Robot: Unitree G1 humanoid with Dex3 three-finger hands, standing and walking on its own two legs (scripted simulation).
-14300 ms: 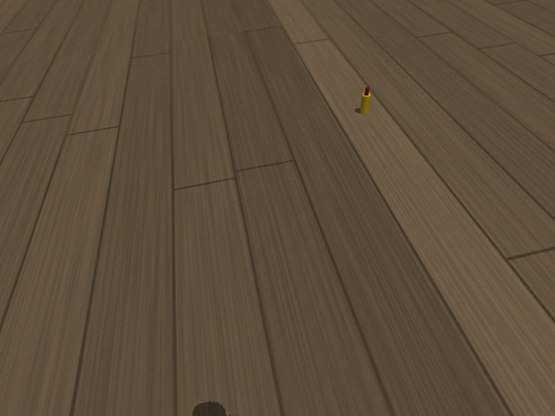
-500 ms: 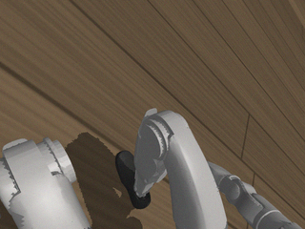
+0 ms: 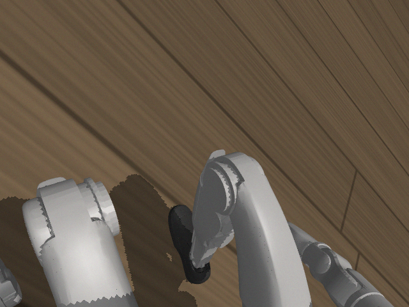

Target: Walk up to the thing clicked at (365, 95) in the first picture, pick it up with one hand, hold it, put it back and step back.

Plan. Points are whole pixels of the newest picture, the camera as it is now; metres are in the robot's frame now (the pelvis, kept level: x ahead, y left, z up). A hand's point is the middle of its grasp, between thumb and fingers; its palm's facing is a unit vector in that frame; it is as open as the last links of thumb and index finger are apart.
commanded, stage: settle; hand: left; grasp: from the side
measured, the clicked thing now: out of the picture +0.42 +0.33 -0.17
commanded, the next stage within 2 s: lift in 1.62 s
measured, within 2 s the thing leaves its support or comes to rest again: neither
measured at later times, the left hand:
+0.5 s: hand out of the picture +0.40 +0.33 -0.04, palm faces +0.35 -0.93 -0.07, open 5.6 cm
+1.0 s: hand out of the picture +0.42 +0.32 +0.02, palm faces +0.35 -0.93 -0.06, open 5.6 cm
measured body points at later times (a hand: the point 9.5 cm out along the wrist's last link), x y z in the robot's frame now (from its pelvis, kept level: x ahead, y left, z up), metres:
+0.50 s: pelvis +0.01 -0.01 +0.03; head +0.21 +0.13 +0.41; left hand +0.38 +0.38 -0.04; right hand +0.19 -0.24 -0.06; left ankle +0.08 +0.13 -0.26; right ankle +0.14 -0.12 -0.26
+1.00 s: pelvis +0.03 -0.02 +0.06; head +0.23 +0.08 +0.45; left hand +0.39 +0.37 +0.02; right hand +0.20 -0.26 -0.06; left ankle +0.08 +0.13 -0.26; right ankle +0.14 -0.12 -0.26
